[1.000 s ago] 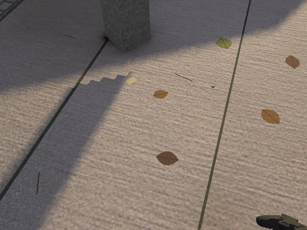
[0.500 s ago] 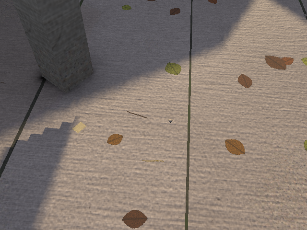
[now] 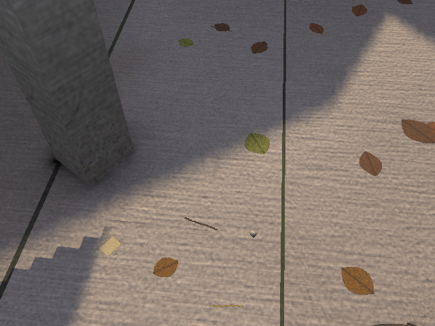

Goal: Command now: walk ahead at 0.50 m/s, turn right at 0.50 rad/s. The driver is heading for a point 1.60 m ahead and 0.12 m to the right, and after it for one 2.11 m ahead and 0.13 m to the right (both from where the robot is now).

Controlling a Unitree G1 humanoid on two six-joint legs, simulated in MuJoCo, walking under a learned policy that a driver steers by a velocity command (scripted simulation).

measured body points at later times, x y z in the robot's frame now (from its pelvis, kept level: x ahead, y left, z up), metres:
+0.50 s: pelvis +0.25 +0.02 +0.00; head +0.28 +0.01 +0.45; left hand +0.50 +0.19 -0.11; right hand +0.15 -0.22 -0.14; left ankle +0.18 +0.13 -0.74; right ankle +0.36 -0.14 -0.71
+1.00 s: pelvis +0.49 -0.08 +0.00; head +0.51 -0.09 +0.45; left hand +0.51 +0.18 -0.14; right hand +0.58 -0.35 -0.12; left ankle +0.69 +0.01 -0.70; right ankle +0.38 -0.12 -0.74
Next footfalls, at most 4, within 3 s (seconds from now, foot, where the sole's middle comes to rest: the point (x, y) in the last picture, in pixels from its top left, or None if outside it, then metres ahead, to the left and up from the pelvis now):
0.10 left None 0.22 0.13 -0.78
0.60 right None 0.42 -0.13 -0.78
1.14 left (263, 241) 0.76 -0.04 -0.78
1.68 right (334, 189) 1.00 -0.29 -0.78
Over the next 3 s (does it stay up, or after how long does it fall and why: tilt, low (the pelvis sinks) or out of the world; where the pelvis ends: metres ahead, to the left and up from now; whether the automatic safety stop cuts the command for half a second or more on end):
stays up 1.58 -0.25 0.00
